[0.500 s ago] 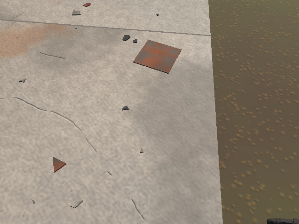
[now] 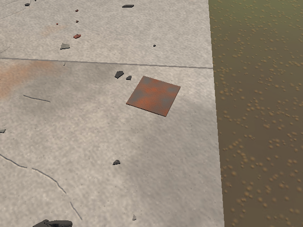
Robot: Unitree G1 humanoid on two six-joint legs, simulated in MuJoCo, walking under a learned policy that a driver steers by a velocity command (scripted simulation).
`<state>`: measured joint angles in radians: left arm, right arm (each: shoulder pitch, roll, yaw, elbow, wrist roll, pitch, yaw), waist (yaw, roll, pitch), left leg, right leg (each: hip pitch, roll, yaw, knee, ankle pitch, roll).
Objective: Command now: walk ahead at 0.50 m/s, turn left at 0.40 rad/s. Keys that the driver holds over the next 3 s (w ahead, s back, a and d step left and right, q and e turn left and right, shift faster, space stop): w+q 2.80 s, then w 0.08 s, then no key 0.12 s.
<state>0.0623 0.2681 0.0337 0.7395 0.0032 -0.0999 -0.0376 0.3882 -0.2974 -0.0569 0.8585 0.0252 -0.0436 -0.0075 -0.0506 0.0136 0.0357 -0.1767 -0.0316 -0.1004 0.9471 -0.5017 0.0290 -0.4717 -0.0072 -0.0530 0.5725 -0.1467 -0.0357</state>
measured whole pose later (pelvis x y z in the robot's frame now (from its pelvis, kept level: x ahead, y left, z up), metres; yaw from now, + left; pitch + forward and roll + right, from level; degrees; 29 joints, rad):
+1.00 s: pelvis +0.55 +0.14 +0.00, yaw +34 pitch +2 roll -1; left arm 0.04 0.28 0.05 0.72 0.01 -0.12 -0.03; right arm 0.37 -0.30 -0.08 0.77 0.03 -0.02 -0.02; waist -0.07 0.02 0.02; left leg -0.19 -0.09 -0.21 0.90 -0.53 0.04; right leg -0.45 0.04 0.00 0.55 -0.13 0.00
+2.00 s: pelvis +0.93 +0.56 +0.00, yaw +69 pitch +2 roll -1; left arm 0.07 0.28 0.05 0.69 0.01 -0.11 -0.03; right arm 0.37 -0.30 -0.07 0.73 0.03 -0.02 -0.02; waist -0.06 0.02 0.01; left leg -0.24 -0.08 -0.19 0.99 -0.52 0.04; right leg -0.44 0.04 0.00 0.56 -0.16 -0.02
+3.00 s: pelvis +0.99 +1.12 +0.00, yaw +102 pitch +2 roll -1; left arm 0.08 0.28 0.04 0.70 0.02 -0.11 -0.04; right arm 0.35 -0.30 -0.06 0.75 0.02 -0.03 -0.02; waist -0.05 0.01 0.03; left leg -0.26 -0.11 -0.20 1.04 -0.55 0.00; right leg -0.44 0.03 -0.01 0.56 -0.16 -0.02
